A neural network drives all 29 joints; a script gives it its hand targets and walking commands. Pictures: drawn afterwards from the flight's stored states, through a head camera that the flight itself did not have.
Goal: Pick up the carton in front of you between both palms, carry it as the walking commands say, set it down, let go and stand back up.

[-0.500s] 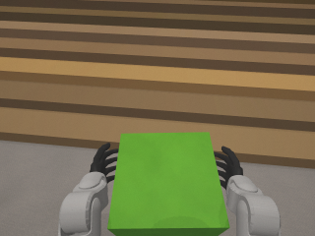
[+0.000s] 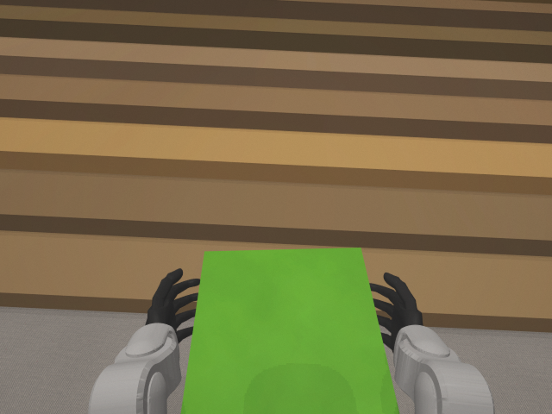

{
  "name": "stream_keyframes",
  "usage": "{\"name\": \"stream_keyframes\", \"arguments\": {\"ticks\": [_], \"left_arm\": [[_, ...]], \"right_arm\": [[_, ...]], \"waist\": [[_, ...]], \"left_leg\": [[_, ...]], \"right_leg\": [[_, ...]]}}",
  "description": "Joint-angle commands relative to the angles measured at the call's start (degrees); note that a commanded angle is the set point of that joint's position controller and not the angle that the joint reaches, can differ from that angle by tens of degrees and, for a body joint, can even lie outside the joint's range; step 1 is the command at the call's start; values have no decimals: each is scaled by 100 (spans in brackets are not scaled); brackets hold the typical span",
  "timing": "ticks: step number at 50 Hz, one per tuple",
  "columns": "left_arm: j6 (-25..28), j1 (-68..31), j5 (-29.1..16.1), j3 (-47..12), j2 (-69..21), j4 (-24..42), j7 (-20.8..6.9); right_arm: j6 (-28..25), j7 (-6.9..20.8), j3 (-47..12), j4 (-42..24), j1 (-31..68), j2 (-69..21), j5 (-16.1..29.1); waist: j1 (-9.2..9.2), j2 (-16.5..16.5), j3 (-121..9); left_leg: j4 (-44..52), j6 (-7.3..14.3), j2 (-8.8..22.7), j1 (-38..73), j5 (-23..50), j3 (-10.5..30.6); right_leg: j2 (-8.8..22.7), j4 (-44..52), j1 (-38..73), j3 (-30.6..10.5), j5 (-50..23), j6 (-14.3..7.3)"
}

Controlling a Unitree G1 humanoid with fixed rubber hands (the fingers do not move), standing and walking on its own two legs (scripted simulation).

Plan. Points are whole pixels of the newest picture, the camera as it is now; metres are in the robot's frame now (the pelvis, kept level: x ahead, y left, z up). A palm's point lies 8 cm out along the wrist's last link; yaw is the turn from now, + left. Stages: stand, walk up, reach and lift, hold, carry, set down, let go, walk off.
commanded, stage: carry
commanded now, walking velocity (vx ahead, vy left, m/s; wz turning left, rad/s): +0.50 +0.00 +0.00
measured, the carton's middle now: (284, 357) +0.23 -0.01 +0.00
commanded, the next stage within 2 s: none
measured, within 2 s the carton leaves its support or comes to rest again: neither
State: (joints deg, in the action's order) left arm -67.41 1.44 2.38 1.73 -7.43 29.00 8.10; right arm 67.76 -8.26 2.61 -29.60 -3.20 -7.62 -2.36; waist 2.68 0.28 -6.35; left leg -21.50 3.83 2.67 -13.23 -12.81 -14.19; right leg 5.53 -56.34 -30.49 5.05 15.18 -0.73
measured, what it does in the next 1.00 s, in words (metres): walks ahead: right foot, then left foot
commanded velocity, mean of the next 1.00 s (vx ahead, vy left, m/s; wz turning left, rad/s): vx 0.50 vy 0.00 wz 0.00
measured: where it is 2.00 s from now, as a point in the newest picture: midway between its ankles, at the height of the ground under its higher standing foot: (262, 162)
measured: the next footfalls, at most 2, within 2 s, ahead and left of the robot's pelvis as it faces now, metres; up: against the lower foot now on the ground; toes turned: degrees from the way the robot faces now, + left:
right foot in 0.26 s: +0.37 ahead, -0.11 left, +0.00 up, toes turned -9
left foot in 0.72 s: +0.62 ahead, +0.08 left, +0.00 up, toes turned +9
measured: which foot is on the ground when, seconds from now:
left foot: down 0.00-0.28, up 0.30-0.70, down 0.72-1.00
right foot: up 0.00-0.24, down 0.26-0.70, up 0.72-1.00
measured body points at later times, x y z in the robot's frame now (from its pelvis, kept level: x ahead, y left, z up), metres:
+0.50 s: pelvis +0.31 -0.04 -0.01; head +0.37 -0.05 +0.44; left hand +0.64 +0.14 +0.12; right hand +0.68 -0.16 +0.10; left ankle +0.31 +0.10 -0.67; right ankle +0.33 -0.10 -0.75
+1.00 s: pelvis +0.66 +0.00 +0.00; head +0.73 +0.01 +0.44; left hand +1.03 +0.14 +0.11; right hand +1.01 -0.17 +0.11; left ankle +0.58 +0.08 -0.75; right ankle +0.72 -0.12 -0.53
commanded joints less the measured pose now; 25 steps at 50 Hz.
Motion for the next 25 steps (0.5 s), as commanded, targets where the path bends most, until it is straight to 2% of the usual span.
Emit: {"name": "stream_keyframes", "arguments": {"ticks": [1,2,3,4,5,6,7,8,9,10,11,12,13,14,15,16,17,18,19,20,21,22,23,24,25], "left_arm": [[185,-2245,-1339,-3538,-4842,486,-585],[184,-2149,-1302,-3463,-4669,416,-572],[132,-2086,-1270,-3375,-4450,214,-532],[140,-2328,-1332,-3489,-4451,509,-535],[128,-2679,-1380,-3529,-4156,663,-516],[53,-2826,-1403,-3402,-4036,494,-481],[12,-2974,-1495,-3351,-3896,641,-464],[-13,-3178,-1630,-3464,-3764,685,-410],[-104,-3347,-1552,-3239,-3521,578,-356],[-143,-3554,-1504,-3064,-3345,325,-263],[-168,-3846,-1491,-2727,-2986,175,-159],[-172,-3964,-1477,-2675,-2871,117,-63],[-248,-3936,-1411,-2480,-2738,-294,-11],[-273,-3868,-1397,-2431,-2477,-439,96],[-277,-4189,-1507,-2337,-2556,-526,106],[-265,-4481,-1591,-2316,-2757,-499,130],[-257,-5032,-1882,-2387,-3147,-328,99],[-181,-5331,-1918,-2562,-3346,-412,81],[-80,-5607,-1975,-2499,-3473,-177,59],[15,-6016,-2028,-2708,-3714,-100,8],[44,-6189,-1926,-2702,-3695,-410,-17],[91,-6334,-1996,-2615,-3759,-516,-48],[135,-6705,-2176,-2725,-3849,-332,-79],[137,-6606,-2114,-2686,-3851,-582,-69],[190,-6782,-2022,-2557,-3633,-555,-47]], "right_arm": [[-198,919,-3835,-926,2827,-4381,1836],[-172,904,-3863,-772,2676,-4235,1772],[-133,878,-3633,-642,2690,-3948,1730],[-159,875,-3696,-826,2846,-3980,1757],[-146,826,-3577,-666,2937,-3813,1764],[-122,738,-3476,-696,3074,-3566,1658],[-44,673,-3415,-654,3142,-3588,1668],[-42,600,-3409,-641,3252,-3514,1746],[39,534,-3155,-473,3681,-3311,1709],[85,415,-3122,-359,3739,-3023,1623],[148,263,-3119,-254,4106,-2838,1576],[147,189,-3024,-251,4209,-2791,1633],[216,62,-2805,47,4334,-2492,1397],[258,-67,-2796,122,4438,-2477,1463],[286,-119,-2571,-86,4821,-2364,1386],[300,-158,-2491,152,5029,-2578,1460],[250,-227,-2406,161,5345,-2749,1471],[203,-238,-2262,384,5371,-2990,1423],[141,-232,-2273,674,5431,-3281,1456],[62,-167,-2268,699,5594,-3521,1389],[12,-148,-2223,851,5881,-3480,1248],[-55,-156,-2302,781,6243,-3512,1314],[-88,-160,-2280,843,6214,-3528,1238],[-139,-178,-2309,649,6700,-3574,1299],[-100,-174,-2307,899,6533,-3491,1241]], "waist": [[-164,545,-930],[-212,622,-876],[-184,563,-467],[-145,818,-409],[-131,971,-440],[-131,756,-292],[-113,589,-205],[-58,1061,-343],[-114,1112,-158],[-134,982,-287],[-200,701,-112],[-349,422,-321],[-591,179,-978],[-766,-1227,-1583],[-752,-2113,-1395],[-771,-1695,-1573],[-673,-984,-1646],[-665,-535,-1650],[-430,-291,-1728],[-508,-511,-1827],[-457,-327,-1917],[-479,-361,-1725],[-514,-501,-1878],[-600,-696,-1822],[-583,-782,-1648]], "left_leg": [[1325,314,1370,1429,635,1262],[1360,292,1288,1349,458,1112],[1313,273,1180,1311,906,831],[1138,237,1053,1432,1054,703],[1074,240,1059,1598,1292,651],[1207,304,1107,1243,1089,763],[1173,359,1251,1440,1185,933],[943,315,1116,1817,1168,680],[1017,251,1145,1387,1039,626],[845,235,1150,1178,847,526],[347,238,1066,924,1452,435],[-520,188,858,741,2322,191],[-1798,-53,678,403,2114,44],[-3559,-323,114,-730,655,115],[-4811,-348,-593,-2421,-1429,544],[-5717,-186,-271,-2730,-1471,1231],[-5950,-16,-2,-2866,-1404,1388],[-5915,91,122,-2876,-976,1467],[-5287,14,282,-2623,-517,1554],[-5003,-19,283,-2643,-618,1470],[-4838,-49,281,-2479,-626,1353],[-4718,-48,329,-2548,-416,1287],[-4306,-112,291,-2674,-433,1283],[-3988,-111,286,-2819,-357,1155],[-3749,-142,333,-2879,-63,1144]], "right_leg": [[49,841,-594,133,-543,-22],[55,1502,-419,151,-602,2],[-38,1754,-553,399,-833,-9],[-131,1904,-567,507,-939,-3],[-235,2107,-462,563,-912,-24],[-197,2079,-377,577,-1239,-11],[-116,1937,-477,583,-1086,-66],[-121,2432,-588,469,-1019,-90],[-93,2325,-181,514,-1265,-114],[-221,2341,412,815,-1015,-181],[-341,2261,655,962,-807,-226],[-630,2447,1291,1199,-574,-265],[-477,2526,2496,707,-297,-302],[868,3362,3460,-1576,1156,-756],[1863,4481,4194,-4040,1729,-1294],[1777,4249,4120,-3711,640,-1540],[1603,3899,4042,-2861,-167,-1427],[1439,3777,3600,-2294,-692,-1330],[1097,3699,3546,-1602,-1394,-957],[1121,3722,3531,-1404,-1342,-915],[1199,3845,3318,-1409,-935,-1035],[1234,4027,3085,-1219,-996,-983],[1187,4050,3313,-1105,-823,-1091],[1155,4073,3587,-1052,-834,-1145],[1111,4063,3498,-1014,-1304,-1165]]}}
